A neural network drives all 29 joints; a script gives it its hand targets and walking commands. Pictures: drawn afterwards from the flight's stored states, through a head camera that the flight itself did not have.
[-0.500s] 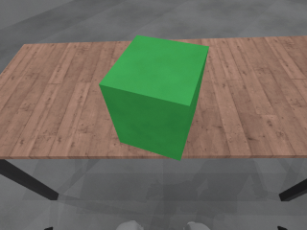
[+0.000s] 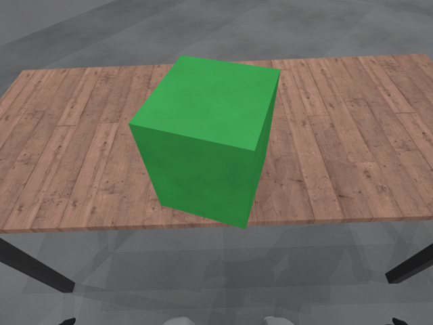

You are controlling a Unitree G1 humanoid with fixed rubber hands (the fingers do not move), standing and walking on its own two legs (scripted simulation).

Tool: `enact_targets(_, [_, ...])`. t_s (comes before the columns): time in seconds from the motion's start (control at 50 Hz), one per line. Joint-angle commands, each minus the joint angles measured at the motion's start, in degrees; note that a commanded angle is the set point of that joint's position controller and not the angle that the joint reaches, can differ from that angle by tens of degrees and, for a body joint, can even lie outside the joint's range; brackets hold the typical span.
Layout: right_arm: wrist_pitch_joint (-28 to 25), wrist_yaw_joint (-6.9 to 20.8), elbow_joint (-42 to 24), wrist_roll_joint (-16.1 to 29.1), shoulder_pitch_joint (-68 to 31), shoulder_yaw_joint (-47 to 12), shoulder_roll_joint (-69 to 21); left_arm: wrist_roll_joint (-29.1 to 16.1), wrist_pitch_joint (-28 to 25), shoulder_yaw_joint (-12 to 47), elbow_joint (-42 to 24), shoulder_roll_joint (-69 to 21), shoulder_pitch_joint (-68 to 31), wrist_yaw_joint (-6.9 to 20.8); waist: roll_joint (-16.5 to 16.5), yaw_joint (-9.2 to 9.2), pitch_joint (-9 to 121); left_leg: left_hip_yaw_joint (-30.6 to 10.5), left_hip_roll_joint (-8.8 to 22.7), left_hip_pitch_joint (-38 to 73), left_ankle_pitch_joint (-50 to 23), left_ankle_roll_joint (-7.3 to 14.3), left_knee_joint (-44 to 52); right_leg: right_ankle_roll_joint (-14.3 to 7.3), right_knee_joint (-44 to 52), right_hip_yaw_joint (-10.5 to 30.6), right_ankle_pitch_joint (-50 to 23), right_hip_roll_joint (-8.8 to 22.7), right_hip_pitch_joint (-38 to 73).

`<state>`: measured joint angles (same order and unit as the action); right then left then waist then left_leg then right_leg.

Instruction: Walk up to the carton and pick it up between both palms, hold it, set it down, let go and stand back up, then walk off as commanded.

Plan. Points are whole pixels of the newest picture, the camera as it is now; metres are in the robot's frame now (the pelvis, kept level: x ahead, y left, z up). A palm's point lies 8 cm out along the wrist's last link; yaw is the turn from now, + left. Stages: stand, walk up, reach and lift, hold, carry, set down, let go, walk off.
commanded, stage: walk up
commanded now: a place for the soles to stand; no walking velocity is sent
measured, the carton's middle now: (214, 144) +0.45 +0.03 +0.07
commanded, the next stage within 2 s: reach and lift in 0.56 s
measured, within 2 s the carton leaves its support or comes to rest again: neither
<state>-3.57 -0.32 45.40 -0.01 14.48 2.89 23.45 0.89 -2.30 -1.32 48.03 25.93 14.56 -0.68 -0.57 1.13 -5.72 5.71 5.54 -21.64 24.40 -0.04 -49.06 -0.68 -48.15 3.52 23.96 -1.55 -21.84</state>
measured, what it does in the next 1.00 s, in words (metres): stands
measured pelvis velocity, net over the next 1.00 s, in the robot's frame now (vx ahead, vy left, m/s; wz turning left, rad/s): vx -0.01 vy -0.03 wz -0.01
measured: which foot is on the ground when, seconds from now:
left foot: down 0.00-1.00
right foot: down 0.00-1.00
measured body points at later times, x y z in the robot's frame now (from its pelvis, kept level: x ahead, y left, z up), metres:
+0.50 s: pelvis +0.01 +0.00 +0.01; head +0.03 +0.00 +0.45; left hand +0.11 +0.33 -0.09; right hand +0.10 -0.33 -0.09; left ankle +0.02 +0.13 -0.70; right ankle +0.03 -0.13 -0.69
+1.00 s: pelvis -0.01 -0.03 +0.01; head +0.02 -0.04 +0.46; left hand +0.19 +0.28 -0.06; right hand +0.13 -0.34 -0.07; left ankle +0.02 +0.13 -0.70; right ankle +0.04 -0.14 -0.70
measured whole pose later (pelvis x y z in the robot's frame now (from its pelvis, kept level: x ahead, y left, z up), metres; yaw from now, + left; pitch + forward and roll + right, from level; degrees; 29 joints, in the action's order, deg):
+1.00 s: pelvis -0.01 -0.03 +0.01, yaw +0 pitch -3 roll +2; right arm -13.0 -2.2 45.4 0.0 7.9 5.1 20.7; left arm 3.3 20.2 -3.7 33.0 23.1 1.5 1.7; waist 1.2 1.4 -7.6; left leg 4.5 4.4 -19.8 18.7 -2.2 -41.8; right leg -0.6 -45.4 3.5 19.4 -0.8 -23.1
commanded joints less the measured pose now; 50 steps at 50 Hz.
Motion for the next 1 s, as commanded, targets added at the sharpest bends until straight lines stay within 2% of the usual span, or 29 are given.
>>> enact_targets(0.0, [-0.20, -0.56, -2.56, 0.59, -6.55, 1.81, 10.49, 0.59, -1.64, -5.15, -1.58, 15.78, 0.10, 0.63, 13.55, -2.95, 5.13, -2.20, -3.63, -9.11, 5.42, 1.76, -4.16, -11.84, 23.37, 27.72, -4.12, 13.09, 5.98])
enact_targets(0.02, [0.24, -0.91, -2.31, -0.22, -6.82, 2.45, 12.31, 0.82, -1.71, -5.35, -0.97, 16.01, 1.05, 0.72, 12.83, -3.63, 4.41, -4.27, -3.91, -12.63, 16.15, 1.95, -6.71, -15.70, 25.92, 33.47, -2.84, 15.99, 7.51])
enact_targets(0.04, [0.36, -0.74, -1.23, 0.51, -4.85, 2.66, 12.59, 0.69, -1.34, -4.55, -1.18, 15.51, 0.97, 0.47, 12.68, -3.72, 5.33, -6.28, -3.72, -12.23, 15.60, 1.09, -7.47, -16.44, 26.30, 32.71, -1.64, 15.43, 9.04])
enact_targets(0.08, [-0.26, -0.75, -0.08, 0.46, -1.52, 2.66, 12.95, 0.76, -0.89, -4.34, -2.25, 14.70, -1.37, 0.15, 13.50, -1.42, 2.91, -4.98, -1.95, -7.54, 9.59, 1.53, 1.22, -14.46, 22.67, 27.05, -9.48, 14.53, 5.86])
enact_targets(0.12, [-1.57, -0.83, 2.33, 0.30, 3.72, 2.91, 12.19, -0.20, -0.01, -3.29, -3.38, 11.82, -5.02, 0.48, 7.84, 1.74, 7.95, -4.38, -3.09, 5.77, -3.08, 3.07, 14.92, -10.37, 14.94, 17.48, -22.83, 10.39, 2.95])
enact_targets(0.14, [-2.17, -1.23, 2.86, -0.76, 6.49, 3.91, 14.43, -0.57, 0.28, -2.92, -3.56, 9.91, -7.52, 0.77, 1.58, 3.01, 10.99, -11.98, 1.18, 16.01, -4.98, 4.46, 19.41, -5.91, 7.60, 10.83, -22.27, 7.60, -5.91])
enact_targets(0.16, [-2.48, -1.44, 2.67, -0.69, 7.27, 4.94, 18.41, -0.90, 0.25, -2.27, -4.77, 8.36, -8.67, 0.85, -6.32, 4.32, 8.53, -26.38, 11.82, 17.92, -5.25, 7.88, 25.13, -2.09, -4.13, 2.90, -14.14, -0.49, -13.91])
enact_targets(0.18, [-2.43, -1.29, 1.64, 0.14, 5.54, 4.72, 19.47, -0.12, 0.43, -3.43, -4.65, 10.39, -6.89, 0.37, -2.75, 2.74, 8.07, -32.34, 19.73, 15.10, -8.26, 16.06, 25.41, -1.52, -6.41, -2.70, 6.08, 0.26, -12.95])
enact_targets(0.22, [-2.00, -1.05, 1.03, -0.13, -0.19, 4.08, 18.40, -0.44, -0.20, -3.44, -2.59, 9.97, -2.73, 0.55, -2.72, -0.49, 5.34, -24.10, 17.21, 9.13, -16.61, 14.89, 20.64, -1.06, -0.33, -2.96, 4.95, 2.54, -6.58])
enact_targets(0.26, [-1.35, -0.73, 0.08, -0.40, -4.00, 2.56, 14.67, 0.17, -1.45, -4.06, -1.53, 9.91, 0.61, 1.07, -1.47, -2.99, 6.38, -10.25, 8.77, 1.29, -19.97, 7.75, 11.92, -3.12, 13.62, 1.33, -9.87, 2.91, 6.52])
enact_targets(0.28, [-0.98, -0.59, -0.50, -0.08, -3.24, 2.60, 12.82, 0.73, -1.69, -5.07, -0.86, 13.02, 1.31, 0.90, 5.03, -2.57, 6.75, -4.07, 2.88, -4.72, -12.71, 3.76, 1.90, -6.40, 17.82, 13.99, -13.61, 7.75, 9.63])
enact_targets(0.3, [-0.75, -0.52, -1.30, 0.13, -4.69, 1.65, 11.43, 0.01, -1.74, -5.76, -1.06, 16.12, 1.60, 0.57, 9.90, -3.74, 9.16, -2.37, -3.14, -6.67, -2.15, 1.69, -2.61, -12.27, 20.57, 25.24, -13.82, 13.54, 9.63])
enact_targets(0.34, [-0.78, -0.81, -0.36, 0.42, -2.83, 2.18, 11.68, 0.42, -1.35, -4.62, -1.25, 16.11, -0.53, 0.58, 10.83, -2.45, 5.59, -4.93, -4.32, -6.01, 11.40, 2.32, 0.36, -17.06, 20.19, 28.51, -20.42, 16.47, 7.68])
enact_targets(0.4, [-2.07, -0.88, 2.01, 0.30, 3.32, 2.59, 11.60, -0.04, -0.65, -2.71, -3.42, 10.57, -6.17, 0.61, 9.99, 1.89, 8.83, -5.69, -1.10, 9.33, -9.04, 3.41, 13.43, -9.64, 12.12, 14.00, -31.20, 9.32, 0.36])
enact_targets(0.42, [-2.86, -1.33, 2.82, -1.02, 7.54, 3.61, 15.27, -0.79, -0.45, -2.55, -4.58, 8.67, -8.00, 0.77, 4.28, 4.04, 9.30, -15.27, 5.39, 16.39, -11.31, 6.06, 18.54, -4.83, 2.00, 7.91, -28.84, 5.26, -9.11])
enact_targets(0.44, [-3.09, -1.53, 2.02, -0.86, 6.76, 4.05, 18.93, -1.46, -0.39, -2.26, -4.76, 6.43, -7.25, 0.92, -5.79, 2.44, 8.97, -23.11, 14.11, 17.14, -15.66, 11.20, 21.95, -1.66, -4.93, -0.34, -14.29, 0.49, -13.09])
enact_targets(0.46, [-2.69, -1.08, 1.75, 0.28, 6.20, 4.69, 19.92, -0.55, 0.04, -2.96, -4.86, 9.16, -7.73, 0.46, -6.41, 2.44, 7.54, -28.37, 19.87, 16.39, -19.19, 15.83, 23.67, -1.16, -6.89, -2.54, 7.03, 0.40, -13.86])
enact_targets(0.48, [-2.33, -1.06, 0.74, 0.08, 3.41, 4.59, 19.85, 0.25, 0.15, -3.69, -4.07, 10.98, -6.48, 0.49, -6.74, 1.06, 7.36, -28.56, 20.24, 15.77, -17.36, 15.92, 23.92, -0.89, -5.51, -2.33, 11.69, 2.59, -11.95])
enact_targets(0.54, [-1.34, -0.91, -0.30, -0.20, -2.40, 3.19, 16.18, 0.01, -1.09, -4.08, -0.68, 9.50, 1.16, 1.13, -3.00, -3.37, 6.48, -11.66, 10.38, 1.37, -29.03, 8.41, 13.06, -2.61, 13.17, -2.88, -4.58, 1.64, 8.30])
enact_targets(0.56, [-11.68, 2.32, 13.32, -8.48, -22.50, 10.15, 4.01, 1.22, 14.00, -3.94, -12.97, 6.85, -18.94, -0.90, 0.04, 1.40, -1.34, -3.52, -2.56, -6.84, -3.33, -1.87, 10.39, -3.33, 7.62, -6.90, -0.98, 2.91, -9.44])
enact_targets(0.6, [-12.45, 3.67, 13.96, -8.80, -18.12, 11.61, 7.78, 4.03, 21.04, -6.51, -19.82, 6.59, -25.68, -1.88, -1.62, 3.27, -0.36, -1.72, -2.65, -4.78, 5.36, -0.50, 7.77, -3.91, 5.10, -7.62, 3.14, 1.74, -10.08])
enact_targets(0.62, [-12.54, 3.25, 11.58, -8.45, -17.65, 11.87, 8.65, 3.41, 22.80, -5.73, -21.39, 7.49, -25.60, -1.42, 3.69, 3.16, -0.32, -1.84, -3.45, 0.99, 4.66, -0.20, 4.89, -5.21, 7.73, -6.18, 3.58, 3.13, -13.75])
enact_targets(0.66, [-12.37, 2.94, 9.06, -7.58, -14.99, 12.74, 8.39, 3.86, 25.10, -5.36, -23.38, 8.03, -23.61, -0.99, 5.14, 3.49, 1.56, -1.63, -2.47, 5.97, 3.10, 0.86, 5.13, -3.61, 9.56, -5.72, -1.20, 2.87, -13.14])
enact_targets(0.76, [-11.56, 0.56, -2.13, -3.85, -6.89, 8.49, 5.41, 5.50, 25.68, -8.92, -20.74, 8.22, -14.73, 1.19, 11.76, -0.36, 6.19, -0.89, -5.26, 6.67, -8.45, 1.05, 9.36, 0.16, 12.86, -3.11, -29.50, 2.84, 2.28])
enact_targets(0.78, [-11.88, -0.39, -6.09, -2.27, -7.28, 6.62, 3.61, 4.65, 24.80, -10.87, -21.60, 8.38, -13.77, 1.84, 13.49, -2.53, 9.03, -0.23, -5.61, 5.06, -10.59, 1.03, 9.65, 1.00, 14.36, 0.28, -31.91, 4.18, 7.42])
enact_targets(0.82, [-11.69, -1.44, -7.26, -0.82, -5.05, 5.06, 2.57, 5.35, 23.96, -12.39, -21.29, 9.37, -12.57, 2.93, 14.06, -2.31, 11.03, -0.59, -5.97, 4.56, -12.67, 0.72, 11.42, 2.48, 13.52, 0.19, -40.21, 3.97, 12.66])
enact_targets(0.84, [-12.21, -2.38, -9.94, -0.78, -4.27, 2.40, 0.32, 5.54, 22.99, -13.82, -19.92, 9.14, -11.70, 3.29, 18.20, -3.57, 10.55, -0.50, -6.47, 2.59, -11.56, 1.36, 11.69, 3.55, 14.24, 2.51, -38.69, 4.94, 13.74])
enact_targets(0.9, [-11.67, -2.81, -9.15, 0.10, -1.49, 1.76, -1.35, 5.44, 20.96, -14.95, -21.47, 9.06, -11.15, 3.13, 14.83, -4.68, 9.44, 0.31, -6.35, 4.66, -11.47, 0.93, 15.49, 4.00, 18.23, 4.36, -32.82, 5.52, 16.99])
enact_targets(0.98, [-11.36, -3.15, -12.68, 0.32, 0.77, 3.30, -2.56, 3.30, 18.77, -11.43, -27.39, 7.61, -12.11, 3.00, 10.36, -2.70, 13.57, 1.11, -7.10, 8.36, -11.86, 0.34, 19.38, 3.06, 19.66, 1.22, -26.81, 4.27, 16.74])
